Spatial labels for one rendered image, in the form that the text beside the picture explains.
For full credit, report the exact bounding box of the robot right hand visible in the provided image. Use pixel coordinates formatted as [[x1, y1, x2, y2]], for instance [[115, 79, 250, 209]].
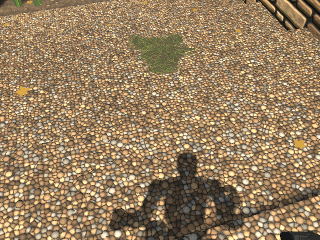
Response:
[[280, 230, 320, 240]]

